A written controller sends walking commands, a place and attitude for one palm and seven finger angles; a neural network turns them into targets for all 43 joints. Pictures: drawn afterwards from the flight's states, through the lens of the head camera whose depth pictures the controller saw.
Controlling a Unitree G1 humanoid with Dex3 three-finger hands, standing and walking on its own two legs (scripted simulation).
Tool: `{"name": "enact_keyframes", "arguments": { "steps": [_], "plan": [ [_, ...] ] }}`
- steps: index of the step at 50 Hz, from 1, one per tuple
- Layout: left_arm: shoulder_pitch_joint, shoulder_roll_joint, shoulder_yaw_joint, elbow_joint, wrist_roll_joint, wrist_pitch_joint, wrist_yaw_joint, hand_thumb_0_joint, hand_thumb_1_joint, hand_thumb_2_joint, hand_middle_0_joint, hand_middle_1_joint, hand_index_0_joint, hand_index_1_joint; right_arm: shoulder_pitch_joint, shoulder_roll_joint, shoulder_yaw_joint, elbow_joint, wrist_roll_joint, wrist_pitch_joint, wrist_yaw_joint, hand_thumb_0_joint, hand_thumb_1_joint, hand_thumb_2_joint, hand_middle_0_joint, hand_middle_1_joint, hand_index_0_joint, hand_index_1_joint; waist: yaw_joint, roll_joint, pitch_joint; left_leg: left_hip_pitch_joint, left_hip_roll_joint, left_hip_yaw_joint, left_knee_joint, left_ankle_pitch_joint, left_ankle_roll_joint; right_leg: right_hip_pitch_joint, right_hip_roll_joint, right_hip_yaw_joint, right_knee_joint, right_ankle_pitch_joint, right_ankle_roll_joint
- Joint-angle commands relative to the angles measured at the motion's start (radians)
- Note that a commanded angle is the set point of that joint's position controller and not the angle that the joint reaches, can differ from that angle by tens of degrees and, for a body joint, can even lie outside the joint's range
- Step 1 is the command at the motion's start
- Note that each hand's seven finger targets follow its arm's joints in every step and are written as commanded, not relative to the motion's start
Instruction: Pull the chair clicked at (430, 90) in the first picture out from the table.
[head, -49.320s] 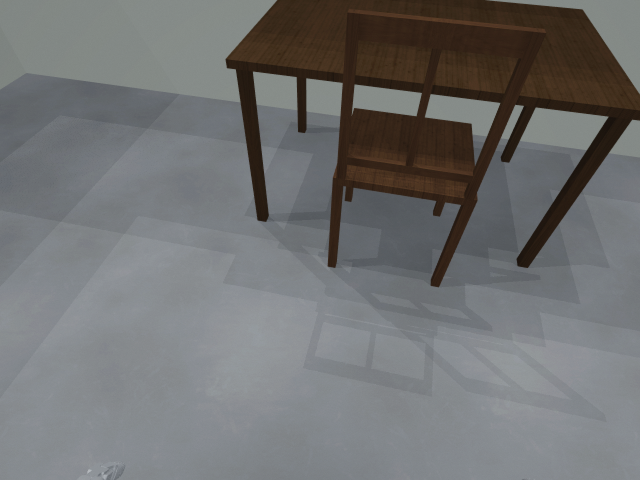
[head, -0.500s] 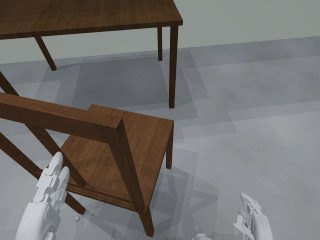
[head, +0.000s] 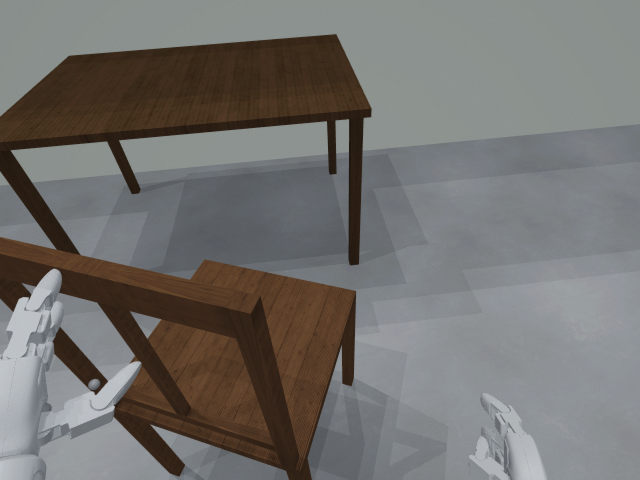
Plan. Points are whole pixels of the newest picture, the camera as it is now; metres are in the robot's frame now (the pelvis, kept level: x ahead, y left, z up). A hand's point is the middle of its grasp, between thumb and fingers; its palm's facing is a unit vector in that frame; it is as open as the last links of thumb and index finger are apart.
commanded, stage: draw the hand back to the body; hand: left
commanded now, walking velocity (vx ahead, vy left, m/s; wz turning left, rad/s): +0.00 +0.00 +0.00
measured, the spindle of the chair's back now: (152, 364) +0.29 +0.30 -0.05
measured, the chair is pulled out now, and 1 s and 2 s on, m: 0.66 0.66 0.66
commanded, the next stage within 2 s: step back with the hand held close in 0.54 s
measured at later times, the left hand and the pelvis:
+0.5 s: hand (65, 348) +0.19 +0.26 +0.17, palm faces +0.45 -0.80 -0.40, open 7.5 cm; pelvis +0.00 +0.00 +0.01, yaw -1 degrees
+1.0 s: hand (58, 358) +0.18 +0.27 +0.16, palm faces +0.37 -0.78 -0.51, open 7.4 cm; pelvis -0.02 +0.01 +0.01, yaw -1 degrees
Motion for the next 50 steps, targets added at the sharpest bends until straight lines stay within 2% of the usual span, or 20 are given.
{"name": "enact_keyframes", "arguments": {
  "steps": [1,8,10,11,15,18,19,24,26,30,33,34,36,37,39,43,44,48,49,50],
  "plan": [
    [-0.097,0.177,0.169,-0.182,-0.004,-0.089,0.014,0.0,0.646,0.777,-0.165,-0.247,-0.165,-0.247,-0.132,-0.095,-0.038,-0.131,-0.002,-0.061,0.007,0.0,-0.9,-0.9,0.2,0.3,0.2,0.3,-0.003,-0.022,0.016,-0.122,0.006,0.032,-0.144,0.299,0.009,0.167,-0.03,0.03,-0.114,0.178,0.002],
    [-0.212,0.234,0.266,-0.15,-0.019,-0.116,0.01,0.0,0.9,0.9,-0.2,-0.3,-0.2,-0.3,-0.14,-0.104,-0.044,-0.099,-0.004,-0.058,0.019,0.0,-0.9,-0.9,0.2,0.3,0.2,0.3,0.002,-0.031,-0.008,-0.078,0.008,0.037,-0.176,0.34,0.011,0.213,-0.032,0.032,-0.142,0.218,0.005],
    [-0.165,0.166,0.218,-0.09,-0.023,-0.112,-0.004,0.0,0.9,0.9,-0.2,-0.3,-0.2,-0.3,-0.145,-0.103,-0.046,-0.092,-0.002,-0.05,0.026,0.0,-0.9,-0.9,0.2,0.3,0.2,0.3,-0.001,-0.043,0.03,-0.084,0.012,0.039,-0.185,0.339,0.008,0.202,-0.029,0.028,-0.151,0.209,0.004],
    [-0.162,0.164,0.213,-0.094,-0.026,-0.114,-0.007,0.0,0.9,0.9,-0.2,-0.3,-0.2,-0.3,-0.145,-0.107,-0.05,-0.093,-0.002,-0.046,0.029,0.0,-0.9,-0.9,0.2,0.3,0.2,0.3,0.0,-0.042,0.017,-0.081,0.012,0.038,-0.19,0.335,0.008,0.209,-0.03,0.028,-0.153,0.199,0.005],
    [-0.161,0.181,0.217,-0.116,-0.024,-0.119,-0.011,0.0,0.9,0.9,-0.2,-0.3,-0.2,-0.3,-0.153,-0.111,-0.054,-0.098,-0.003,-0.038,0.034,0.0,-0.9,-0.9,0.2,0.3,0.2,0.3,0.004,-0.066,-0.006,-0.078,0.012,0.036,-0.195,0.342,0.012,0.23,-0.028,0.033,-0.158,0.208,0.006],
    [-0.173,0.225,0.253,-0.179,-0.019,-0.131,-0.004,0.0,0.9,0.9,-0.2,-0.3,-0.2,-0.3,-0.152,-0.109,-0.056,-0.101,-0.006,-0.047,0.032,0.0,-0.9,-0.9,0.2,0.3,0.2,0.3,0.009,-0.016,-0.059,-0.064,0.007,0.039,-0.195,0.362,0.011,0.265,-0.031,0.035,-0.154,0.24,0.005],
    [-0.177,0.244,0.266,-0.189,-0.018,-0.128,-0.002,0.0,0.9,0.9,-0.2,-0.3,-0.2,-0.3,-0.156,-0.108,-0.055,-0.096,-0.006,-0.047,0.03,0.0,-0.9,-0.9,0.2,0.3,0.2,0.3,0.01,0.013,-0.051,-0.063,0.007,0.037,-0.193,0.372,0.007,0.266,-0.027,0.041,-0.158,0.251,0.001],
    [-0.181,0.215,0.247,-0.163,-0.019,-0.124,-0.002,0.0,0.9,0.9,-0.2,-0.3,-0.2,-0.3,-0.156,-0.104,-0.053,-0.093,-0.004,-0.046,0.026,0.0,-0.9,-0.9,0.2,0.3,0.2,0.3,0.004,-0.01,0.001,-0.07,0.009,0.033,-0.209,0.348,0.004,0.242,-0.02,0.036,-0.173,0.213,0.001],
    [-0.189,0.209,0.24,-0.161,-0.018,-0.124,-0.001,0.0,0.9,0.9,-0.2,-0.3,-0.2,-0.3,-0.154,-0.106,-0.052,-0.091,-0.003,-0.046,0.027,0.0,-0.9,-0.9,0.2,0.3,0.2,0.3,0.004,0.017,0.002,-0.065,0.01,0.033,-0.212,0.346,0.003,0.237,-0.024,0.033,-0.168,0.205,0.001],
    [-0.189,0.195,0.227,-0.146,-0.016,-0.121,-0.004,0.0,0.9,0.9,-0.2,-0.3,-0.2,-0.3,-0.153,-0.106,-0.051,-0.087,-0.005,-0.048,0.031,0.0,-0.9,-0.9,0.2,0.3,0.2,0.3,0.003,0.002,0.016,-0.068,0.011,0.028,-0.217,0.35,0.002,0.232,-0.022,0.032,-0.169,0.2,0.0],
    [-0.226,0.182,0.204,-0.133,-0.016,-0.118,-0.006,0.0,0.9,0.9,-0.2,-0.3,-0.2,-0.3,-0.152,-0.11,-0.051,-0.087,-0.006,-0.044,0.032,0.0,-0.9,-0.9,0.2,0.3,0.2,0.3,-0.004,-0.038,0.019,-0.068,0.011,0.031,-0.217,0.337,0.007,0.221,-0.023,0.031,-0.171,0.194,0.004],
    [-0.411,0.355,0.38,-0.24,-0.013,-0.179,0.001,0.0,0.9,0.9,-0.2,-0.3,-0.2,-0.3,-0.12,-0.129,-0.05,-0.133,0.006,-0.028,0.036,0.0,-0.9,-0.9,0.2,0.3,0.2,0.3,-0.021,0.016,0.118,-0.155,0.037,0.003,-0.221,0.221,0.027,0.174,-0.069,0.126,-0.197,0.193,0.006],
    [-0.22,0.236,0.302,-0.088,-0.002,-0.181,-0.015,0.0,0.9,0.9,-0.2,-0.3,-0.2,-0.3,-0.123,-0.124,-0.056,-0.105,-0.002,-0.002,0.036,0.0,-0.9,-0.9,0.2,0.3,0.2,0.3,-0.024,-0.072,0.079,-0.13,0.033,0.009,-0.194,0.176,0.032,0.153,-0.086,0.132,-0.221,0.156,0.004],
    [-0.173,0.197,0.261,-0.089,0.002,-0.178,-0.02,0.0,0.9,0.9,-0.2,-0.3,-0.2,-0.3,-0.128,-0.134,-0.059,-0.117,-0.004,0.013,0.041,0.0,-0.9,-0.9,0.2,0.3,0.2,0.3,-0.027,-0.063,0.065,-0.131,0.036,0.006,-0.198,0.197,0.031,0.159,-0.087,0.125,-0.21,0.169,0.005],
    [-0.123,0.188,0.252,-0.12,0.005,-0.178,-0.021,0.0,0.9,0.9,-0.2,-0.3,-0.2,-0.3,-0.146,-0.141,-0.062,-0.127,-0.01,0.035,0.043,0.0,-0.9,-0.9,0.2,0.3,0.2,0.3,-0.028,-0.018,0.019,-0.141,0.049,0.002,-0.211,0.27,0.027,0.195,-0.082,0.101,-0.166,0.258,0.007],
    [-0.09,0.231,0.284,-0.189,0.01,-0.174,-0.009,0.0,0.9,0.9,-0.2,-0.3,-0.2,-0.3,-0.155,-0.141,-0.07,-0.146,-0.013,0.065,0.039,0.0,-0.9,-0.9,0.2,0.3,0.2,0.3,-0.026,-0.047,-0.071,-0.155,0.066,-0.006,-0.188,0.38,0.025,0.237,-0.081,0.081,-0.107,0.369,0.017],
    [-0.094,0.252,0.303,-0.21,0.009,-0.175,-0.007,0.0,0.9,0.9,-0.2,-0.3,-0.2,-0.3,-0.162,-0.139,-0.071,-0.145,-0.011,0.069,0.034,0.0,-0.9,-0.9,0.2,0.3,0.2,0.3,-0.028,-0.03,-0.082,-0.16,0.068,-0.009,-0.185,0.398,0.022,0.239,-0.082,0.08,-0.094,0.393,0.015],
    [-0.062,0.271,0.329,-0.242,0.005,-0.171,0.004,0.0,0.9,0.9,-0.2,-0.3,-0.2,-0.3,-0.151,-0.131,-0.076,-0.158,-0.01,0.082,0.026,0.0,-0.9,-0.9,0.2,0.3,0.2,0.3,-0.027,-0.051,-0.115,-0.186,0.074,-0.013,-0.153,0.426,0.02,0.242,-0.087,0.084,-0.059,0.428,0.015],
    [-0.068,0.289,0.344,-0.257,0.005,-0.172,0.006,0.0,0.9,0.9,-0.2,-0.3,-0.2,-0.3,-0.158,-0.132,-0.077,-0.155,-0.01,0.083,0.022,0.0,-0.9,-0.9,0.2,0.3,0.2,0.3,-0.028,-0.023,-0.118,-0.198,0.076,-0.016,-0.154,0.422,0.019,0.241,-0.087,0.086,-0.05,0.434,0.014],
    [-0.053,0.27,0.332,-0.252,0.002,-0.172,0.007,0.0,0.9,0.9,-0.2,-0.3,-0.2,-0.3,-0.154,-0.123,-0.074,-0.157,-0.01,0.085,0.021,0.0,-0.9,-0.9,0.2,0.3,0.2,0.3,-0.029,-0.028,-0.12,-0.204,0.078,-0.018,-0.149,0.419,0.02,0.241,-0.091,0.085,-0.046,0.426,0.015]
  ]
}}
